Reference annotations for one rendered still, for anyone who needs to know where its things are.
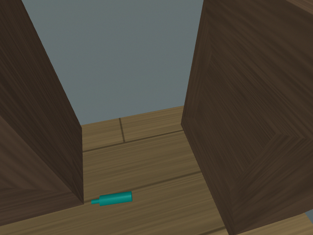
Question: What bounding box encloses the bottle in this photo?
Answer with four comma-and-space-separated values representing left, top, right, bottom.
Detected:
91, 191, 132, 206

